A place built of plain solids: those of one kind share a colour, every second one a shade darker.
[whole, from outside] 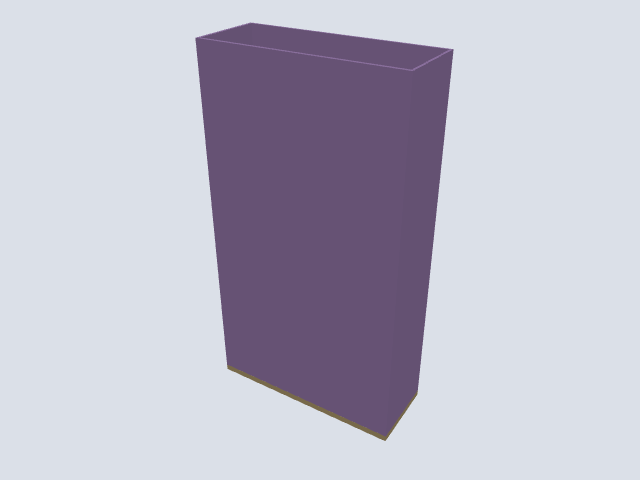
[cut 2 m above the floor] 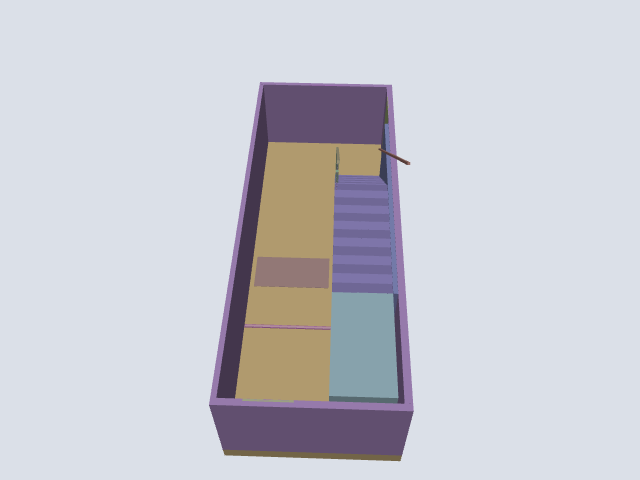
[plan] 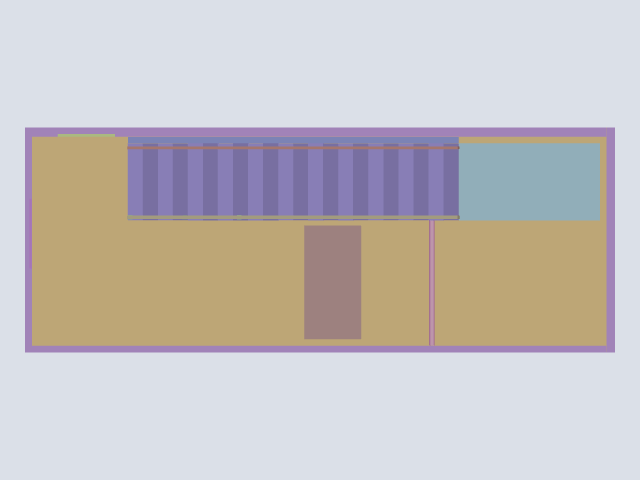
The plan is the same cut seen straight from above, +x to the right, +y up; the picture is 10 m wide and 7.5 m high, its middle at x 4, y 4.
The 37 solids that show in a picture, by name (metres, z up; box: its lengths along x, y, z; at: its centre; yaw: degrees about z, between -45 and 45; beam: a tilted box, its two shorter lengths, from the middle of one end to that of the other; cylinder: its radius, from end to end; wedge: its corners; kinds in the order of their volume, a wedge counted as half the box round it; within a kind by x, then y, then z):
{
 "wall_1": {"box": [0.11, 3.52, 16.56], "at": [-0.56, 4.0, 8.28]},
 "wall_2": {"box": [8.98, 0.11, 16.56], "at": [3.99, 2.29, 8.28]},
 "wall_3": {"box": [8.98, 0.15, 16.56], "at": [3.99, 5.69, 8.28]},
 "wall_4": {"box": [0.14, 3.52, 16.56], "at": [8.54, 4.0, 8.28]},
 "tread_slab_1": {"box": [0.24, 1.21, 0.2], "at": [1.11, 4.91, 0.1]},
 "tread_slab_2": {"box": [0.24, 1.21, 0.39], "at": [1.35, 4.91, 0.2]},
 "tread_slab_3": {"box": [0.24, 1.21, 0.58], "at": [1.59, 4.91, 0.29]},
 "tread_slab_4": {"box": [0.24, 1.21, 0.78], "at": [1.82, 4.91, 0.39]},
 "tread_slab_5": {"box": [0.24, 1.21, 0.98], "at": [2.06, 4.91, 0.49]},
 "tread_slab_6": {"box": [0.24, 1.21, 1.17], "at": [2.29, 4.91, 0.59]},
 "tread_slab_7": {"box": [0.24, 1.21, 1.37], "at": [2.52, 4.91, 0.68]},
 "tread_slab_8": {"box": [0.24, 1.21, 1.56], "at": [2.76, 4.91, 0.78]},
 "tread_slab_9": {"box": [0.24, 1.21, 1.76], "at": [2.99, 4.91, 0.88]},
 "tread_slab_10": {"box": [0.25, 1.21, 1.95], "at": [3.23, 4.91, 0.98]},
 "tread_slab_11": {"box": [0.24, 1.21, 2.15], "at": [3.46, 4.91, 1.08]},
 "tread_slab_12": {"box": [0.24, 1.21, 2.35], "at": [3.7, 4.91, 1.17]},
 "tread_slab_13": {"box": [0.24, 1.21, 2.54], "at": [3.93, 4.91, 1.27]},
 "tread_slab_14": {"box": [0.24, 1.21, 2.74], "at": [4.17, 4.91, 1.37]},
 "tread_slab_15": {"box": [0.24, 1.21, 2.93], "at": [4.4, 4.91, 1.47]},
 "tread_slab_16": {"box": [0.24, 1.21, 3.13], "at": [4.64, 4.91, 1.57]},
 "tread_slab_17": {"box": [0.24, 1.21, 3.33], "at": [4.87, 4.91, 1.66]},
 "tread_slab_18": {"box": [0.24, 1.21, 3.53], "at": [5.11, 4.91, 1.76]},
 "tread_slab_19": {"box": [0.24, 1.21, 3.72], "at": [5.35, 4.91, 1.86]},
 "tread_slab_20": {"box": [0.24, 1.21, 3.92], "at": [5.58, 4.91, 1.96]},
 "tread_slab_21": {"box": [0.24, 1.21, 4.11], "at": [5.82, 4.91, 2.06]},
 "tread_slab_22": {"box": [0.24, 1.21, 4.31], "at": [6.05, 4.91, 2.15]},
 "landing_slab_1": {"box": [2.21, 1.21, 4.5], "at": [7.27, 4.91, 2.25]},
 "floor_slab_1": {"box": [9.22, 3.52, 0.3], "at": [4.0, 4.0, -0.15]},
 "wall_wall_1": {"box": [5.17, 0.1, 15.9], "at": [3.58, 5.56, 7.95]},
 "corr_mat_top_1": {"box": [0.89, 1.78, 0.09], "at": [4.2, 3.34, -0.04]},
 "door_front_leaf_1": {"box": [0.045, 1.09, 2.1], "at": [-0.52, 4.1, 1.05]},
 "door_end_leaf_1": {"box": [0.045, 0.9, 2.08], "at": [8.5, 3.25, 1.04]},
 "door_leaf_1": {"box": [0.9, 0.045, 2.08], "at": [0.35, 5.63, 1.04]},
 "rail_top_1": {"beam": [0.06, 0.06], "from": [1.0, 4.36, 1.16], "to": [6.17, 4.36, 5.47]},
 "corr_cablecover_1": {"box": [0.09, 1.96, 0.09], "at": [5.75, 3.33, -0.04]},
 "handrail_rail_1": {"beam": [0.045, 0.045], "from": [1.0, 5.44, 1.16], "to": [6.17, 5.44, 5.47]},
 "corr_cablecover_top_1": {"box": [0.06, 1.96, 0.09], "at": [5.75, 3.33, -0.03]}
}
